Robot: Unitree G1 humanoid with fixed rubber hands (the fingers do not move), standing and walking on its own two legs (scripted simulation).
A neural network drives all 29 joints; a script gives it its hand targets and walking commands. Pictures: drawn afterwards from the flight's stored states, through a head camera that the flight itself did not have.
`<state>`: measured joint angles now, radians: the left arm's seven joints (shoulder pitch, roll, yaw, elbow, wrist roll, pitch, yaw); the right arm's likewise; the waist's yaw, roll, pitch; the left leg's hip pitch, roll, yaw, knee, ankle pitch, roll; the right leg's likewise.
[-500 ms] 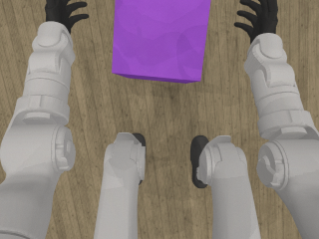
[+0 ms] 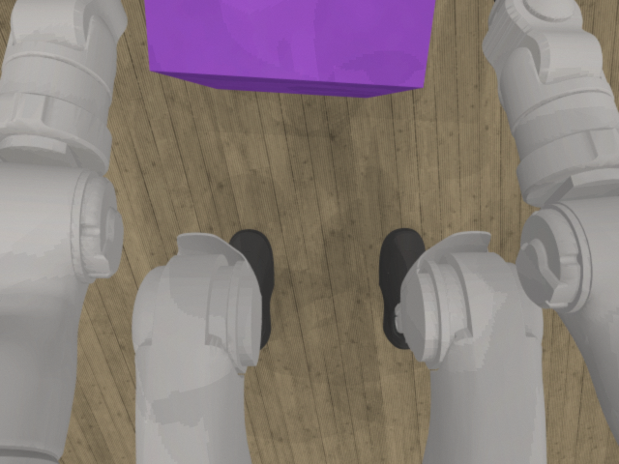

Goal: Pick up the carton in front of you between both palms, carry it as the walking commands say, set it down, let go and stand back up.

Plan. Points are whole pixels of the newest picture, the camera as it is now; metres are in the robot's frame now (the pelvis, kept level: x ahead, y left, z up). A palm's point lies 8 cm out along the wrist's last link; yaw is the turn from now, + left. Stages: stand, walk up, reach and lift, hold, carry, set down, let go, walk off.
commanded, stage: reach and lift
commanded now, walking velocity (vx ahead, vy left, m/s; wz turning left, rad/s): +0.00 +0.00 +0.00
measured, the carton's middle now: out of the picture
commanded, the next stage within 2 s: none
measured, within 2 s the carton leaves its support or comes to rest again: leaves its support in 0.74 s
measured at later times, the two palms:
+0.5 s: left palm out of the picture +0.56 +0.20 -0.17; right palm out of the picture +0.55 -0.10 -0.17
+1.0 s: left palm out of the picture +0.51 +0.21 -0.05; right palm out of the picture +0.53 -0.09 -0.05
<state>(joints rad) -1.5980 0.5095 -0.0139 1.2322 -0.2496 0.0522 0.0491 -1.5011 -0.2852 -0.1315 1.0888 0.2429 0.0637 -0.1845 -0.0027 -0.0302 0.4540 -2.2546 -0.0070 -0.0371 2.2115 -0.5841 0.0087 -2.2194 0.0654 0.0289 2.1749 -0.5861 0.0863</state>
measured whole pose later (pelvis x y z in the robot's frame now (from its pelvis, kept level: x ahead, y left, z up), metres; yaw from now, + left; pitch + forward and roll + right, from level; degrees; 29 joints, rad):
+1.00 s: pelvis +0.00 -0.01 +0.04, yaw +3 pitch +40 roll -3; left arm -1.28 0.23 0.22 0.88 0.04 0.35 0.08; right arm -1.16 -0.02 -0.45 0.72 -0.03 0.30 -0.15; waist 0.01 -0.06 0.04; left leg -2.23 -0.07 -0.07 2.06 -0.53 -0.04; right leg -2.18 0.10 0.06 2.05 -0.58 0.10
